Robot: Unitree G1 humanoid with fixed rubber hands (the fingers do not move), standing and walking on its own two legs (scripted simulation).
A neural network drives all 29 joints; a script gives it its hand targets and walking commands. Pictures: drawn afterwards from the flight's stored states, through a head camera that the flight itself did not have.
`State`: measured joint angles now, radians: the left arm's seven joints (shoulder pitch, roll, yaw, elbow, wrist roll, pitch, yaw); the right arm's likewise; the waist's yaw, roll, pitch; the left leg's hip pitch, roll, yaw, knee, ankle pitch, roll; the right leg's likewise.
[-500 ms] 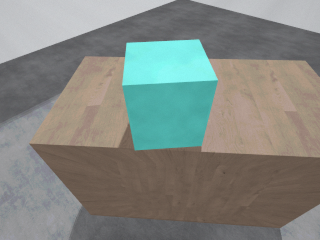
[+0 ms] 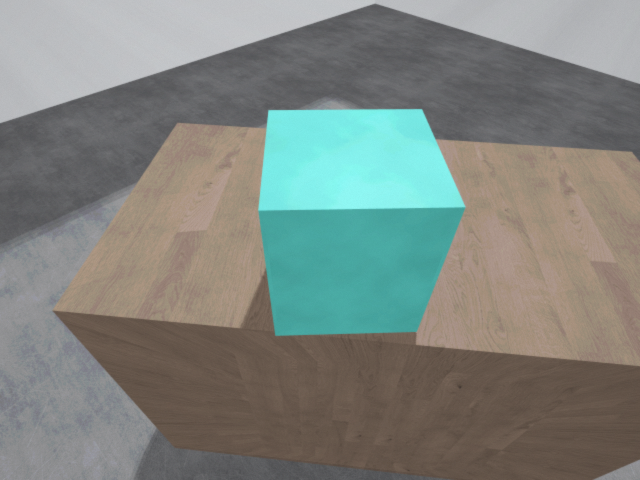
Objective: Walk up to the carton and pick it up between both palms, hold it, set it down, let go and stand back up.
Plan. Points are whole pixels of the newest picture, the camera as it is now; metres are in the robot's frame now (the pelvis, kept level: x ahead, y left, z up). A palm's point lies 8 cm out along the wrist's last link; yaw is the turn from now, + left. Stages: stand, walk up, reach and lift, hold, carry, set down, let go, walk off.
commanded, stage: walk up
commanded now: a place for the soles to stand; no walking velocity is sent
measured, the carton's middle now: (346, 226) +0.45 -0.01 +0.09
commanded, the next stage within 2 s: reach and lift in 1.46 s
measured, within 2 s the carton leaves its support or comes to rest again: neither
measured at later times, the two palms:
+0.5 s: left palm out of the picture -0.02 +0.26 -0.13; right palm out of the picture +0.01 -0.26 -0.12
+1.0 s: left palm out of the picture +0.00 +0.24 -0.14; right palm out of the picture +0.08 -0.28 -0.13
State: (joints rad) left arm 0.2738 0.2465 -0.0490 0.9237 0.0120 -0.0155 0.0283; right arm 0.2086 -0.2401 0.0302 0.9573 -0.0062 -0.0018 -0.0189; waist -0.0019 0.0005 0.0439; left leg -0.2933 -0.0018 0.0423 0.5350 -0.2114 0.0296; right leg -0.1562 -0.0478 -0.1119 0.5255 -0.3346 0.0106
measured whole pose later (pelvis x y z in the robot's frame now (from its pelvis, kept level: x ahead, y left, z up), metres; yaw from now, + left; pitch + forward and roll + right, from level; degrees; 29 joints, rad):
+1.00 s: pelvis +0.00 -0.03 -0.01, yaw +6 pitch -1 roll -1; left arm 0.28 0.28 -0.04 0.98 0.01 0.04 0.01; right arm 0.27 -0.26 0.05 0.91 -0.01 -0.01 -0.05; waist 0.00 0.00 0.05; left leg -0.36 -0.01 -0.08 0.60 -0.22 -0.01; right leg -0.16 -0.03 -0.20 0.57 -0.38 -0.03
